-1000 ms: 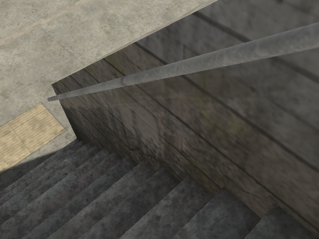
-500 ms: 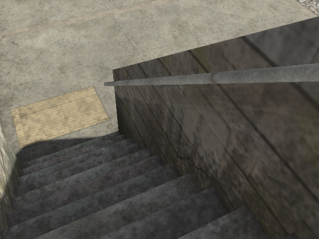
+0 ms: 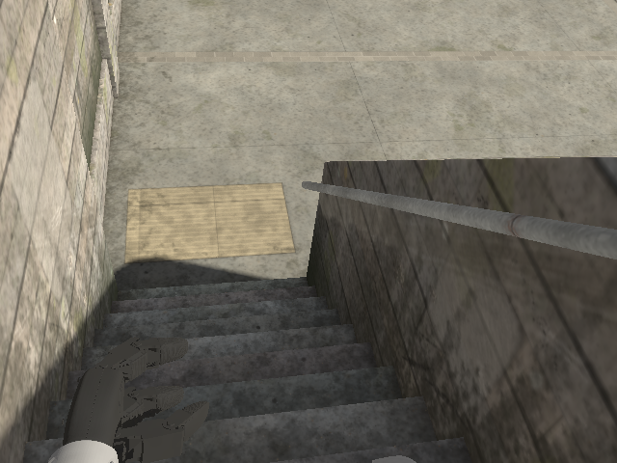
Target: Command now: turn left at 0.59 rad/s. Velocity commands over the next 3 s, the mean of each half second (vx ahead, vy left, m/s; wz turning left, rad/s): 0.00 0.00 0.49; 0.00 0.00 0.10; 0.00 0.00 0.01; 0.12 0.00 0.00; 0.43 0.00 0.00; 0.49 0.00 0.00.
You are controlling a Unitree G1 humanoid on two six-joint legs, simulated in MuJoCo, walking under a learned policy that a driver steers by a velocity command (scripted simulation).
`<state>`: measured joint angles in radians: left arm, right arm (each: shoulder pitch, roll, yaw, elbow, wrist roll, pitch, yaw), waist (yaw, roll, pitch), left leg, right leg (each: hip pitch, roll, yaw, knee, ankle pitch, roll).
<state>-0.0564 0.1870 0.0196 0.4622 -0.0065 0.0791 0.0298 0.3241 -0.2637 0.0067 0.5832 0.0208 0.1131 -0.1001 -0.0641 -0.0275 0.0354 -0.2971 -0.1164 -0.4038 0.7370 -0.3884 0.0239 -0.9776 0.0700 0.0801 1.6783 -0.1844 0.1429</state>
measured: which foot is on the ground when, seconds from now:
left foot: down 0.00-0.12, up 0.14-0.50, down 0.52-1.00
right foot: up 0.00-0.08, down 0.10-1.00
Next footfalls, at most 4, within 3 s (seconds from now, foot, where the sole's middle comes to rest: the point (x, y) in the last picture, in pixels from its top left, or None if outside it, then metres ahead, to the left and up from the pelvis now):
0.10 right None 0.09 -0.18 -0.76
0.52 left None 0.07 0.09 -0.76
2.42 right None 0.33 -0.17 -0.97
2.92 left None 0.54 0.11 -1.18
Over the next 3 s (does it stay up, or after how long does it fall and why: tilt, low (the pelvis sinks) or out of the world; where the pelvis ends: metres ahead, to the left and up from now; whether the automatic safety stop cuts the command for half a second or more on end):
stays up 0.49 -0.01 -0.42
